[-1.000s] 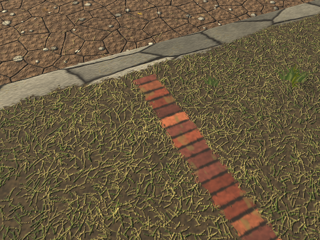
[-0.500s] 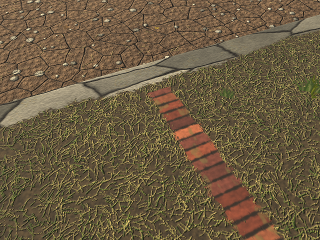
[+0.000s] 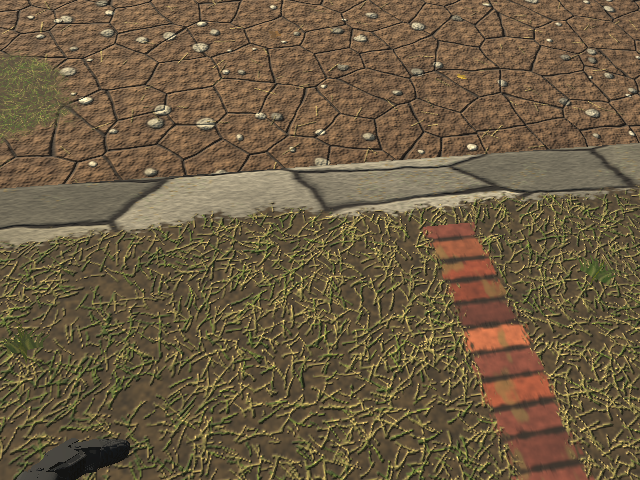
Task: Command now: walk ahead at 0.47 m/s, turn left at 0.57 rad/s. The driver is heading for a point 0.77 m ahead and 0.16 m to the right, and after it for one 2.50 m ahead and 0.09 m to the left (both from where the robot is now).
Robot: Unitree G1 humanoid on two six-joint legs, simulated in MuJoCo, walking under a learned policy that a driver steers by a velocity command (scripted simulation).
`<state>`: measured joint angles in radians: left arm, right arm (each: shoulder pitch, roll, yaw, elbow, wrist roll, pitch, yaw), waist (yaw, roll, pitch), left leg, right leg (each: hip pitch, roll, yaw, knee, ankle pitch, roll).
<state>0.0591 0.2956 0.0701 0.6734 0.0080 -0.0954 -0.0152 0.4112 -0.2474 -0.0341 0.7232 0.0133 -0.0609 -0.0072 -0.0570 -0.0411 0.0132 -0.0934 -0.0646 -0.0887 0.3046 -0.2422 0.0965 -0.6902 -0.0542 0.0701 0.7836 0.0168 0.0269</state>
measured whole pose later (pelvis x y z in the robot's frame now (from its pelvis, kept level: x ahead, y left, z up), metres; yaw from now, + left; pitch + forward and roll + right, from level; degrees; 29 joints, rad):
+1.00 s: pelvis +0.58 +0.02 -0.01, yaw -17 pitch +1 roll +2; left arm 0.16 0.32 0.07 0.67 -0.02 -0.02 -0.02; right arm 0.35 -0.28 -0.07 0.78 -0.01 -0.09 0.00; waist -0.07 -0.05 0.03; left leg -0.06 -0.02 0.13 0.27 -0.24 0.02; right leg -0.70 -0.09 0.06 0.93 -0.09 0.01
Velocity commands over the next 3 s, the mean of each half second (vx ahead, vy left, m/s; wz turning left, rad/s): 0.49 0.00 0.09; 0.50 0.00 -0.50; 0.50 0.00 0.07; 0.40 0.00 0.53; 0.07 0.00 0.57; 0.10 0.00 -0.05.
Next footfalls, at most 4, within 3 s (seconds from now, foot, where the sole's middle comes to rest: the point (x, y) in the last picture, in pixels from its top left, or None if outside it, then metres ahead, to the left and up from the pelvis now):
0.24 right None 0.35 -0.11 -0.79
0.68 left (226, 427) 0.59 0.13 -0.79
1.18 right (373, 344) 0.79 -0.21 -0.79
1.72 left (294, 223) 1.17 -0.03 -0.79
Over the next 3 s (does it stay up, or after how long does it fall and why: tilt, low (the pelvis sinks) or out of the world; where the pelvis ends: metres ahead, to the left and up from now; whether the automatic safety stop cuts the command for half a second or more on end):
stays up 1.20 -0.10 -0.01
